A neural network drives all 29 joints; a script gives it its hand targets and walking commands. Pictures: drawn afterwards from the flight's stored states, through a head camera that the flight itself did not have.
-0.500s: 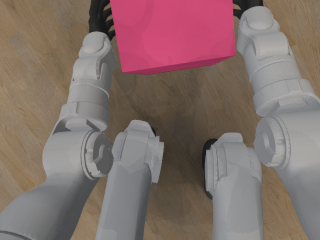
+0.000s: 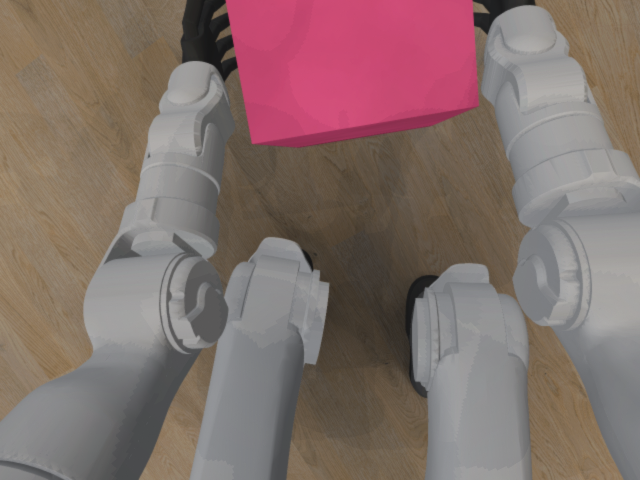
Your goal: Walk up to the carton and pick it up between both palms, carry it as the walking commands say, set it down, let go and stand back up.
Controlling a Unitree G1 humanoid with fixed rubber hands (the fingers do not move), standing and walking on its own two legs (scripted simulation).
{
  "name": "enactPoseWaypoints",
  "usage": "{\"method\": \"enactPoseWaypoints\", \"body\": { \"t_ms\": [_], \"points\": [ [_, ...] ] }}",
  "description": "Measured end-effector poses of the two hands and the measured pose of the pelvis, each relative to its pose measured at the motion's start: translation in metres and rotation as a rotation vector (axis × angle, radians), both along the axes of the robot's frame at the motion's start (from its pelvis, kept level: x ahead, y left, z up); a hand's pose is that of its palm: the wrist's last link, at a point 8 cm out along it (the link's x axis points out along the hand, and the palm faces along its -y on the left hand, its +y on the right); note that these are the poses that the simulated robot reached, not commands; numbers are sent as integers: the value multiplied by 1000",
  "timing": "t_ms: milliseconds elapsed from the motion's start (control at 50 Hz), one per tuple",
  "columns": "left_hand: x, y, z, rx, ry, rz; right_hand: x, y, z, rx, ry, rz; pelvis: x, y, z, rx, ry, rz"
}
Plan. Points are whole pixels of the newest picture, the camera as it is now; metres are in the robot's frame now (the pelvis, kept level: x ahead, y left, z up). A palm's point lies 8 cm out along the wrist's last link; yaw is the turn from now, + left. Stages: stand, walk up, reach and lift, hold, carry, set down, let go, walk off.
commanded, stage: set down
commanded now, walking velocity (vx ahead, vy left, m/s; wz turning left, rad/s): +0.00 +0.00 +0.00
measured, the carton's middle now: (350, 38) +0.54 +0.06 -0.26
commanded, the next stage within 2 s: let go in 1.90 s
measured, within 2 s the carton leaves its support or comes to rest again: neither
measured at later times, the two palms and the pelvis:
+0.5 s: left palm (184, 63) +0.49 +0.22 -0.19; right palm (538, 8) +0.55 -0.12 -0.19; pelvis -0.01 +0.00 +0.00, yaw +2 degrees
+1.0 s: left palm (110, 32) +0.49 +0.24 -0.10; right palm out of the picture +0.57 -0.12 -0.10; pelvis -0.02 -0.01 +0.06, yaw +2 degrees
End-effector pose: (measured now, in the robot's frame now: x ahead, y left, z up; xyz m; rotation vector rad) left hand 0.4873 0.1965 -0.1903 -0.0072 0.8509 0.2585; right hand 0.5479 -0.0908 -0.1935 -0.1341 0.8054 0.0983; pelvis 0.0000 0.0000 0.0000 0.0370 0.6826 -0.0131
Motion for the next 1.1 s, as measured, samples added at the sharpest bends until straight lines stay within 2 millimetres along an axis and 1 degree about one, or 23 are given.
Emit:
{"method": "enactPoseWaypoints", "body": {
  "t_ms": [200, 360, 540, 620, 660, 740, 840, 960, 1100],
  "points": [
    [-1, 1, -1, 14, -16, -13, 1, -3, -1, 3, -15, 23, -1, -1, 3, 3, 6, -1],
    [5, 15, 5, 31, -57, 6, 6, -17, 2, -21, -45, 3, -6, -2, 6, -1, 21, 18],
    [1, 24, 2, 20, -45, 33, 7, -29, -2, -14, -31, -20, -9, -3, 1, 0, 10, 31],
    [2, 30, 4, 26, -59, 56, 11, -33, 3, -17, -57, -32, -10, -5, 0, 2, 1, 32],
    [5, 33, 9, 31, -85, 61, 16, -34, 8, -13, -85, -35, -12, -5, 1, 2, -15, 32],
    [12, 35, 19, 32, -151, 62, 24, -31, 21, -18, -151, -27, -19, -7, 12, 4, -103, 34],
    [7, 37, 39, 34, -155, 74, 23, -22, 46, -25, -156, -13, -19, -8, 22, -4, -113, 41],
    [4, 40, 78, 31, -165, 84, 24, -25, 83, -40, -141, -36, -23, -8, 46, -14, -136, 50],
    [8, 43, 121, 31, -173, 89, 27, -29, 126, -42, -142, -36, -25, -6, 78, -19, -146, 48]
  ]
}}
